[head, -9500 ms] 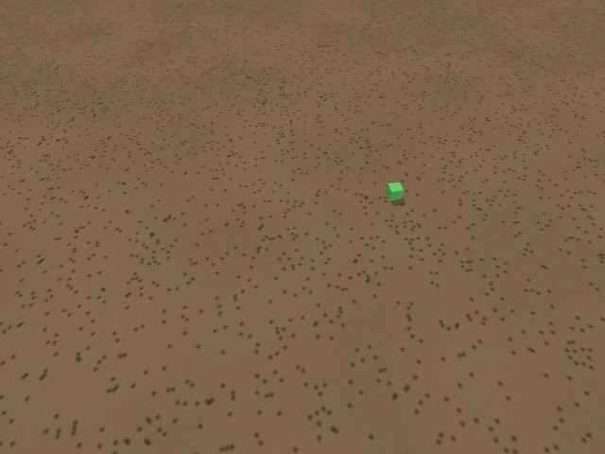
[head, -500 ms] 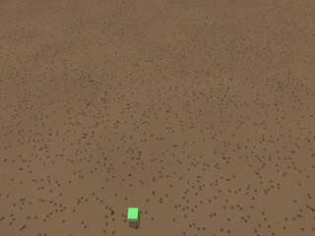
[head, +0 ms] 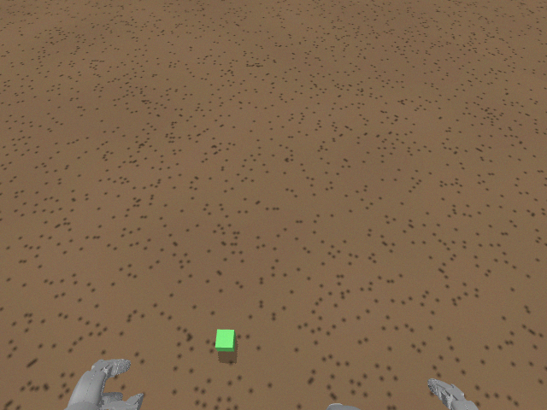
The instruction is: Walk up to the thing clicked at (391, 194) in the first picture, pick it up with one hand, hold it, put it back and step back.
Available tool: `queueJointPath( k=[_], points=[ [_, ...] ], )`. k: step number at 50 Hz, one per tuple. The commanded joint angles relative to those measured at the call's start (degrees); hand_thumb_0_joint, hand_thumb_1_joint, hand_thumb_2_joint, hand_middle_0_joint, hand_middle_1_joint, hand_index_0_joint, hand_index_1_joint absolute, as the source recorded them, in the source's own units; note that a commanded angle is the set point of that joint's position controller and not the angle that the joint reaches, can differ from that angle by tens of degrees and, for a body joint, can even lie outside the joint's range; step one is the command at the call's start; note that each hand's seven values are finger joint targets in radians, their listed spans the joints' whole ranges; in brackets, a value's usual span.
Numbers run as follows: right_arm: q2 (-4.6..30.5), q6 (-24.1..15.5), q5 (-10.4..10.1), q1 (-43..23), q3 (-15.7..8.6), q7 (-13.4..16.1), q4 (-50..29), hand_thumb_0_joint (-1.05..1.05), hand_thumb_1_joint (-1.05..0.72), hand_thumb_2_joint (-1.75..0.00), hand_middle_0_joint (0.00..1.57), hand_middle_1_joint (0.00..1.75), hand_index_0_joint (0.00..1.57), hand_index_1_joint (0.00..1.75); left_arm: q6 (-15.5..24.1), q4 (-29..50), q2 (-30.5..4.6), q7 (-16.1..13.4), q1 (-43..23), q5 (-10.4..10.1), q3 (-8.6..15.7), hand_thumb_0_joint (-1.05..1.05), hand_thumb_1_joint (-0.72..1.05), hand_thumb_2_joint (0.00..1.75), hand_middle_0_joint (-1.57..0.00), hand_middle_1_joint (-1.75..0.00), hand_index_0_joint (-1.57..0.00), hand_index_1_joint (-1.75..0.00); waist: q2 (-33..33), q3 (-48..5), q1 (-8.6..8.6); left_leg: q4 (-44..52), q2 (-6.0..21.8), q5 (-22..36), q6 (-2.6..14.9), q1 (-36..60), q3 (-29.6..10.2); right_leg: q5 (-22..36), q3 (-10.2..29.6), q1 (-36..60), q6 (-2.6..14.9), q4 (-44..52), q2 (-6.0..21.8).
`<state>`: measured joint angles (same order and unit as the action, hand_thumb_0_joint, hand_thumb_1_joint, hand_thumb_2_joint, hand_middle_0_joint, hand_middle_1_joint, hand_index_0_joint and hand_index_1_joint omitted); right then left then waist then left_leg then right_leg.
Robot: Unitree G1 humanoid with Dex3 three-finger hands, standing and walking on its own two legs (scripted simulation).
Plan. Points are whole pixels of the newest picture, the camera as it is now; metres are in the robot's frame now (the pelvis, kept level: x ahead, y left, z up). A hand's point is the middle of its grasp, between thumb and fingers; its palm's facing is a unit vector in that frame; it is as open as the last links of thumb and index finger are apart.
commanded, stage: rise first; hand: left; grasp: from above
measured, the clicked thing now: (225, 340) +0.39 +0.17 -0.73
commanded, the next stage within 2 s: none
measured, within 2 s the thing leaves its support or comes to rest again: neither
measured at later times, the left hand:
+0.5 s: hand out of the picture +0.13 +0.26 -0.27, palm faces -0.33 -0.77 -0.54, open 13.9 cm
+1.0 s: hand (178, 374) +0.25 +0.25 -0.47, palm faces -0.50 -0.31 -0.81, open 13.7 cm
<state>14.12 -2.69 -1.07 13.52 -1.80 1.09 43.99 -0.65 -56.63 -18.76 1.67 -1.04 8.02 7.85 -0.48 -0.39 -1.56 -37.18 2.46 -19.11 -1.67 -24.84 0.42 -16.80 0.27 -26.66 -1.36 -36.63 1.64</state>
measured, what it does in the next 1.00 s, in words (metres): lowers itself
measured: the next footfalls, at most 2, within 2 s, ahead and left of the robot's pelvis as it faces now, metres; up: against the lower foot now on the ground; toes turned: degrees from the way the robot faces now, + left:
none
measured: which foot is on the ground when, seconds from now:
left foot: down 0.00-1.00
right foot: down 0.00-1.00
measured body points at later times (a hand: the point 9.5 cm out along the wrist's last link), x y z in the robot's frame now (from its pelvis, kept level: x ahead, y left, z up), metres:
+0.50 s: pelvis -0.02 +0.01 -0.12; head +0.09 +0.03 +0.32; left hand +0.15 +0.30 -0.23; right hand +0.17 -0.24 -0.21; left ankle -0.01 +0.14 -0.72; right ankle +0.02 -0.14 -0.72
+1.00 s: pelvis -0.08 +0.00 -0.32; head +0.11 +0.01 +0.09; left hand +0.28 +0.27 -0.42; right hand +0.05 -0.27 -0.45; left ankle -0.01 +0.14 -0.72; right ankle +0.01 -0.14 -0.72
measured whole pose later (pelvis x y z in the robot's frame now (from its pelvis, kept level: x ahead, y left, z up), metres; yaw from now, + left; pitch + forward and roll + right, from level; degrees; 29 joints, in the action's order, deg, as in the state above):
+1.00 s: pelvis -0.08 +0.00 -0.32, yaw +1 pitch +34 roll -2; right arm 15.9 -6.4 2.0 6.9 -4.6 -3.4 40.5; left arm 7.4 -54.2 -24.5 -12.3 -26.6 51.7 1.7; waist 1.5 -9.1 -3.3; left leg -117.7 0.1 -40.0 -2.5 -111.5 -4.6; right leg -36.7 0.8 -112.3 -2.0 -115.2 2.2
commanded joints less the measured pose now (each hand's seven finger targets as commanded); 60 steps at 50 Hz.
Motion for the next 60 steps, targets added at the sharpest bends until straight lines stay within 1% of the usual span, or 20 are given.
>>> queueJointPath(
  k=[1, 4, 8, 9, 10, 11, 15, 19, 21, 25, 27, 31, 35, 39, 41, 46, 48, 50, 54, 60],
  points=[
    [9.8, -2.3, -0.1, -1.4, -3.8, 0.1, -10.2, 0.00, -0.91, -0.91, 0.20, 0.30, 0.20, 0.30, -3.4, 7.2, -9.1, -1.7, 1.4, 2.4, 1.2, 0.00, -0.33, 0.89, -0.20, -0.93, -0.18, -0.95, -0.1, -10.0, 1.02, 0.1, -2.9, 11.6, 1.40, -1.7, 1.0, 8.3, -2.8, 2.0, 1.89, 0.7, -2.1],
    [9.3, -3.5, 0.4, -0.5, -4.1, -0.5, -11.6, 0.00, -0.93, -0.91, 0.20, 0.30, 0.20, 0.30, -3.5, 9.6, -8.2, -2.3, 2.2, 4.0, 1.9, 0.00, -0.53, 0.91, -0.18, -0.94, -0.16, -0.97, 0.1, -11.0, 0.88, -5.9, -2.5, 9.8, 1.35, -7.0, 0.8, 6.1, -3.0, -3.7, 1.96, -5.4, -2.3],
    [8.5, -4.9, 0.8, 0.0, -4.5, -1.0, -13.9, 0.00, -0.94, -0.92, 0.20, 0.30, 0.20, 0.30, -2.1, 16.9, -8.9, -2.8, 5.3, 6.7, 3.3, 0.00, -0.56, 0.93, -0.16, -0.99, -0.14, -1.01, 2.2, -15.2, 1.30, -12.5, -2.4, 6.8, 1.41, -12.9, 0.5, 3.4, -2.5, -9.5, 2.09, -12.3, -1.8],
    [8.2, -5.3, 0.7, -0.5, -4.5, -1.0, -15.3, 0.00, -0.94, -0.91, 0.20, 0.30, 0.20, 0.30, -1.6, 22.2, -7.4, -2.9, 4.6, 7.4, 1.7, 0.00, -0.55, 0.94, -0.16, -1.00, -0.14, -1.01, 3.3, -17.1, 1.05, -13.9, -2.3, 7.0, 1.43, -13.3, 0.5, 3.7, -2.2, -11.1, 2.26, -13.8, -1.8],
    [8.0, -5.3, 0.8, -0.1, -4.3, -1.0, -15.1, 0.00, -0.94, -0.92, 0.20, 0.30, 0.20, 0.30, -2.2, 19.3, -8.0, -3.2, 8.9, 8.3, 3.0, 0.00, -0.54, 0.93, -0.17, -1.01, -0.15, -1.02, 2.6, -17.1, 0.89, -15.3, -2.2, 7.2, 1.45, -14.7, 0.5, 3.9, -2.2, -12.1, 2.14, -15.3, -1.8],
    [8.4, -5.5, 0.8, -0.1, -4.8, -1.0, -15.9, 0.00, -0.92, -0.91, 0.20, 0.30, 0.20, 0.30, -2.0, 25.4, -7.5, -3.2, 7.3, 8.9, 1.8, 0.00, -0.53, 0.94, -0.15, -1.01, -0.14, -1.02, 3.4, -18.8, 0.40, -16.5, -2.0, 8.3, 1.36, -15.2, 0.1, 4.7, -2.3, -13.4, 2.28, -16.7, -1.9],
    [8.0, -6.1, 0.8, -0.7, -4.7, -0.9, -17.3, 0.00, -0.93, -0.91, 0.20, 0.30, 0.20, 0.30, -3.8, 30.8, -6.4, -3.8, 14.8, 10.6, 1.7, 0.00, -0.54, 0.95, -0.15, -1.01, -0.13, -1.03, 3.5, -20.6, 0.08, -20.5, -1.8, 7.9, 1.40, -18.6, -0.6, 4.1, -2.6, -17.3, 2.30, -21.0, -1.8],
    [8.8, -7.0, 0.9, -2.6, -4.6, -1.0, -17.9, 0.00, -0.90, -0.91, 0.20, 0.30, 0.20, 0.30, -3.6, 32.9, -7.7, -4.5, 5.5, 14.3, 0.5, 0.00, -0.53, 0.97, -0.12, -1.03, -0.11, -1.05, 4.1, -19.2, -2.13, -25.8, -1.0, 0.5, 1.44, -26.5, -2.5, -2.5, -2.6, -29.0, 2.40, -27.9, -1.4],
    [8.8, -7.8, 1.1, -3.6, -4.6, -1.3, -18.6, 0.00, -0.89, -0.90, 0.20, 0.30, 0.20, 0.30, -2.4, 32.3, -7.5, -5.2, 4.1, 16.7, -0.1, 0.00, -0.52, 0.97, -0.11, -1.03, -0.10, -1.04, 5.3, -20.8, -1.85, -29.4, -1.3, -3.6, 1.41, -30.4, -2.8, -5.7, -2.3, -34.4, 2.38, -32.0, -1.1],
    [9.9, -9.3, 0.9, -4.0, -4.9, -1.7, -18.0, 0.00, -0.86, -0.90, 0.20, 0.30, 0.20, 0.30, 0.8, 30.2, -7.0, -7.2, 1.2, 21.8, -2.9, 0.00, -0.47, 0.94, -0.11, -1.05, -0.12, -1.04, 5.1, -27.2, -2.09, -36.8, -1.9, -2.8, 1.09, -36.0, -3.3, -4.8, -2.4, -41.5, 2.51, -40.2, -0.9],
    [10.7, -9.6, 0.8, -4.6, -5.0, -1.9, -17.1, 0.00, -0.86, -0.90, 0.20, 0.30, 0.20, 0.30, 2.3, 27.6, -10.2, -8.6, -1.5, 24.2, -1.0, 0.00, -0.47, 0.94, -0.12, -1.04, -0.13, -1.03, 5.7, -29.2, -1.42, -40.4, -2.1, -1.6, 0.96, -39.4, -3.4, -4.2, -2.3, -45.2, 2.67, -44.3, -0.8],
    [11.1, -9.2, 0.7, -4.6, -5.4, -2.4, -15.7, 0.00, -0.86, -0.90, 0.20, 0.30, 0.20, 0.30, 3.5, 25.2, -12.6, -10.9, -5.3, 29.1, -0.9, 0.00, -0.48, 0.94, -0.09, -1.05, -0.11, -1.04, 5.3, -35.1, -0.75, -47.1, -2.9, -0.8, 1.34, -45.0, -2.3, -3.0, -1.9, -48.9, 2.83, -49.7, -0.6],
    [11.2, -8.5, 1.0, -3.9, -6.0, -2.9, -13.4, 0.00, -0.86, -0.90, 0.20, 0.30, 0.20, 0.30, 4.3, 22.7, -13.2, -12.5, -14.0, 33.2, -2.1, 0.00, -0.49, 0.94, -0.07, -1.08, -0.10, -1.06, 4.6, -39.7, -1.53, -54.1, -3.7, -1.8, 1.96, -51.8, -0.7, -2.7, -1.5, -51.7, 2.61, -53.5, -0.7],
    [11.6, -7.6, 1.4, -3.0, -6.2, -3.3, -11.8, 0.00, -0.84, -0.89, 0.20, 0.30, 0.20, 0.30, 5.5, 16.7, -16.5, -14.4, -21.4, 37.6, -0.9, 0.00, -0.48, 0.96, -0.05, -1.09, -0.08, -1.06, 1.1, -42.1, -1.14, -59.9, -4.2, -5.5, 2.54, -60.0, 0.1, -5.6, -1.4, -53.5, 2.43, -57.1, -0.8],
    [11.2, -7.1, 1.9, -2.5, -6.3, -3.6, -11.0, 0.00, -0.84, -0.89, 0.20, 0.30, 0.20, 0.30, 6.5, 15.1, -15.3, -14.7, -25.3, 39.1, -2.9, 0.00, -0.48, 0.96, -0.05, -1.10, -0.08, -1.07, 0.7, -43.8, -1.86, -63.0, -4.4, -6.7, 2.93, -62.9, 0.8, -6.4, -1.1, -53.7, 2.11, -58.4, -0.6],
    [11.8, -6.0, 2.6, -1.0, -6.9, -3.9, -9.2, 0.00, -0.87, -0.90, 0.20, 0.30, 0.20, 0.30, 9.1, 10.8, -19.1, -15.8, -33.6, 43.0, -2.0, 0.00, -0.48, 0.95, -0.05, -1.10, -0.09, -1.06, 1.2, -45.8, -1.77, -67.2, -4.5, -9.8, 3.09, -66.5, 0.9, -10.8, -1.6, -58.6, 2.29, -61.9, -0.9],
    [11.7, -5.5, 3.0, -0.3, -6.9, -4.0, -8.6, 0.00, -0.87, -0.90, 0.20, 0.30, 0.20, 0.30, 10.0, 9.6, -17.5, -16.4, -37.4, 44.6, -4.2, 0.00, -0.48, 0.96, -0.05, -1.09, -0.09, -1.05, 2.2, -45.4, -3.18, -68.0, -4.6, -12.1, 3.10, -68.2, 0.8, -13.0, -2.2, -60.5, 2.31, -63.0, -0.9],
    [12.2, -4.9, 3.1, 0.0, -6.9, -3.9, -8.1, 0.00, -0.88, -0.90, 0.20, 0.30, 0.20, 0.30, 10.4, 7.6, -21.0, -17.9, -39.8, 46.3, -2.4, 0.00, -0.49, 0.96, -0.05, -1.08, -0.09, -1.04, 2.5, -44.7, -2.63, -68.2, -4.6, -14.2, 3.02, -68.6, 0.4, -15.8, -3.0, -63.7, 2.61, -64.3, -1.1],
    [12.2, -3.7, 3.8, 0.6, -6.3, -4.1, -6.9, 0.00, -0.89, -0.90, 0.20, 0.30, 0.20, 0.30, 11.0, 2.8, -19.6, -19.8, -45.1, 49.4, -4.4, 0.00, -0.49, 0.97, -0.05, -1.05, -0.08, -1.02, 3.2, -42.3, -5.07, -70.0, -4.8, -17.0, 3.31, -70.9, -0.2, -18.1, -4.1, -68.5, 2.61, -66.7, -1.1],
    [12.6, -2.9, 5.0, 0.7, -5.1, -4.6, -5.1, 0.00, -0.90, -0.91, 0.20, 0.30, 0.20, 0.30, 11.4, -3.8, -21.0, -22.6, -51.5, 53.6, -5.4, 0.00, -0.50, 0.97, -0.05, -1.01, -0.08, -0.98, 6.4, -39.0, -6.64, -71.9, -5.0, -20.3, 3.24, -72.9, -1.0, -20.3, -5.2, -75.6, 2.86, -70.3, -0.9]
  ],
)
